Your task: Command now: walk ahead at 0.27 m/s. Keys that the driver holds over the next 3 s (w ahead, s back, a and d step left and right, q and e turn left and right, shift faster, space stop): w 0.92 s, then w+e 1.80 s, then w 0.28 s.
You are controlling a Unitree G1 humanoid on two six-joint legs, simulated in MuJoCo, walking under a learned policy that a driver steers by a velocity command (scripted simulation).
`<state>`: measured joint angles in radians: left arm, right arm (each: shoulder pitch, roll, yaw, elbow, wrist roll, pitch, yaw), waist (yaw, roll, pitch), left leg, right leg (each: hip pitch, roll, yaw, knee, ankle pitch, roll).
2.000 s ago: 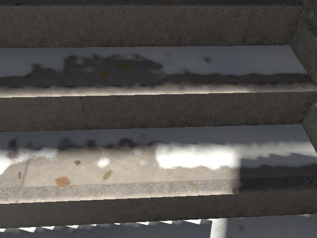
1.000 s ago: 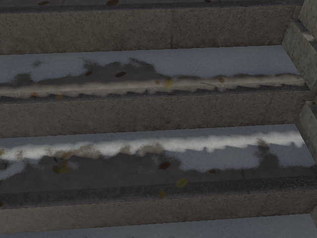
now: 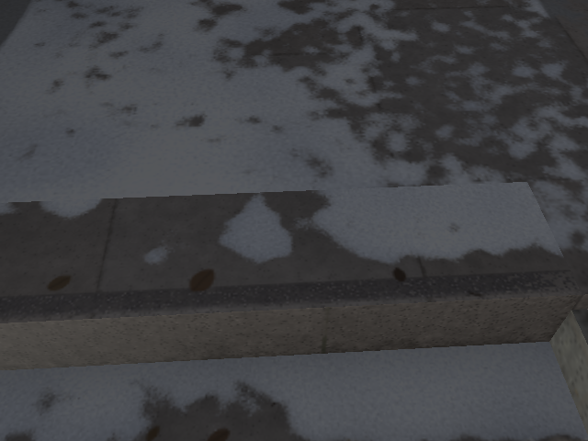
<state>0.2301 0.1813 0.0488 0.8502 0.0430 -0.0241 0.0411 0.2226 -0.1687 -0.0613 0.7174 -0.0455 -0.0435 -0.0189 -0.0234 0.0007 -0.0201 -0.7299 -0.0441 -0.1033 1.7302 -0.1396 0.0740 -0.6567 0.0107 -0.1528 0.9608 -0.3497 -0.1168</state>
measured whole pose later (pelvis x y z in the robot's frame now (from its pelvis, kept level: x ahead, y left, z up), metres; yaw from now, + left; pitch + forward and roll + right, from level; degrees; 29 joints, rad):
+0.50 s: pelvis +0.19 +0.08 +0.07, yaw +1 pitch +4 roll -1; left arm 0.56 0.13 0.07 1.04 0.04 -0.15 0.05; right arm 0.01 -0.07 -0.01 0.59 -0.02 -0.01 -0.01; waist 0.06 -0.02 -0.04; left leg -1.35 0.15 0.00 1.95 -0.47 0.11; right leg -0.07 -0.06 -0.10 0.34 -0.33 0.00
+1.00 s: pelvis +0.46 +0.19 +0.24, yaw -1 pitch +2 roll -1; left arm 0.01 -0.02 -0.03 0.60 0.01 -0.02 0.02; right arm 0.53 -0.08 -0.03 1.08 -0.02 -0.13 0.01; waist -0.02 -0.03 -0.02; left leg -0.14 0.00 0.16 0.43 -0.33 0.07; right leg -1.38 0.04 0.00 2.05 -0.20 -0.14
